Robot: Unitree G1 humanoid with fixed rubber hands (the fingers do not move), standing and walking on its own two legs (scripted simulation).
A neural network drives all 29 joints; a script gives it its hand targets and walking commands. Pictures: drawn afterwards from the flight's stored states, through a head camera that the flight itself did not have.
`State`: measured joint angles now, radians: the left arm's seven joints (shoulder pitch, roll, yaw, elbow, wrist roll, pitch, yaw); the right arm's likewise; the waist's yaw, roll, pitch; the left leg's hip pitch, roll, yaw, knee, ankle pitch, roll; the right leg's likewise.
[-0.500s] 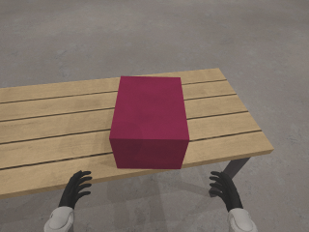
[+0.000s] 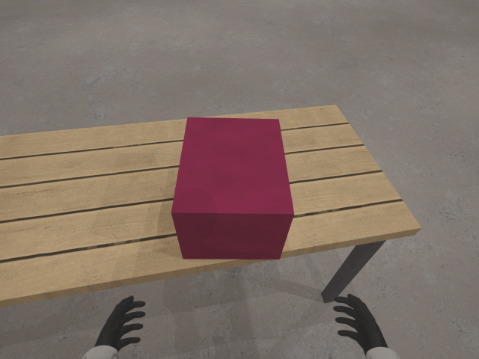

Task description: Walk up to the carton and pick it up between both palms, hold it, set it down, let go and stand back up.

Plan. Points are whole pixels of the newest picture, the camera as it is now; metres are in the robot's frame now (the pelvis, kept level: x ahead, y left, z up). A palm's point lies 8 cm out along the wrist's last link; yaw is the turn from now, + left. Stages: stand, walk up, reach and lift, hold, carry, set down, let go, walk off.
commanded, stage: set down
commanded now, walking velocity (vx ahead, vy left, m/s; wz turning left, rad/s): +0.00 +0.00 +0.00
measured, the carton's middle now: (232, 186) +0.47 +0.03 -0.05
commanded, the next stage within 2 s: let go in 0.08 s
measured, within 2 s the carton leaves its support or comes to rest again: neither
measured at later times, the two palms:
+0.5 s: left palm (115, 343) +0.16 +0.22 -0.08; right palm (385, 355) +0.14 -0.23 -0.08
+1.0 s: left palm out of the picture +0.01 +0.27 -0.13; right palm out of the picture +0.09 -0.23 -0.13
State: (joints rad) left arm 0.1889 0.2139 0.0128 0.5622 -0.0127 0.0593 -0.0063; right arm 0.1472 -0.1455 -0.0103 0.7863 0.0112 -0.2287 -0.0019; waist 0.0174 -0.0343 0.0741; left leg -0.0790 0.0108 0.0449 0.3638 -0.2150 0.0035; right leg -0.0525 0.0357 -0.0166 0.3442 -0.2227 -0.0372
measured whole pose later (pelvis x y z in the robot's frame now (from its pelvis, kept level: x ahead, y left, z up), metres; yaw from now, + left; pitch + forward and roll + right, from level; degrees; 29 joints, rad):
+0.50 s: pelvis -0.01 +0.00 +0.00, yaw -1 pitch -3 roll +0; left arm 0.18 0.21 0.00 0.54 0.00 0.11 0.02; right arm 0.17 -0.18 -0.03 0.77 -0.01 -0.22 0.03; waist 0.00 -0.03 0.06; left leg -0.11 0.02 0.06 0.38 -0.22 0.00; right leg -0.09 0.04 -0.01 0.38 -0.23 -0.04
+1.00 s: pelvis -0.01 +0.00 -0.01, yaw +9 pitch +0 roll -1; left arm 0.33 0.24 0.08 0.76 0.04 0.04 0.02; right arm 0.34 -0.20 -0.05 0.80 -0.04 0.01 0.01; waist 0.03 0.00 -0.03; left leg -0.29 -0.05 -0.10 0.56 -0.26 0.02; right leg -0.19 -0.02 -0.17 0.50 -0.31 -0.02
